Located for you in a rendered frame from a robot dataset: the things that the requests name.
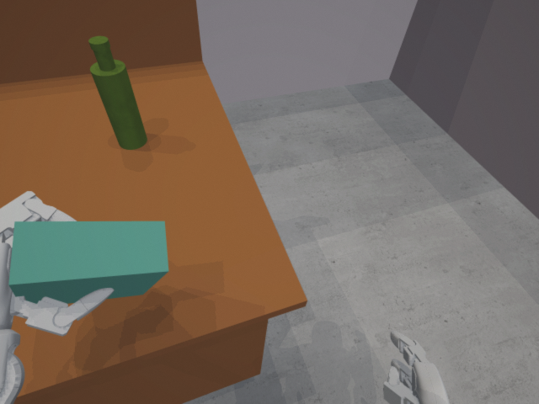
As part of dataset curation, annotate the sponge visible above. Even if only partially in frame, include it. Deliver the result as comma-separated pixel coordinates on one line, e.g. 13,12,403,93
8,221,168,304

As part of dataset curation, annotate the left robot forearm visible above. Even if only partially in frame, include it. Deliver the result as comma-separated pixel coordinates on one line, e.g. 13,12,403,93
0,329,25,404

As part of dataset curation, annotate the table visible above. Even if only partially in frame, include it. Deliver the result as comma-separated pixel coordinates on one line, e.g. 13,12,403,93
0,0,307,404

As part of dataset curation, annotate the left robot hand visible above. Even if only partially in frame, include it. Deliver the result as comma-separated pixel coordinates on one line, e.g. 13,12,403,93
0,191,114,337

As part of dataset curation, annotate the right robot hand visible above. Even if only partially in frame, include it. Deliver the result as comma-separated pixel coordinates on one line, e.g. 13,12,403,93
384,331,450,404

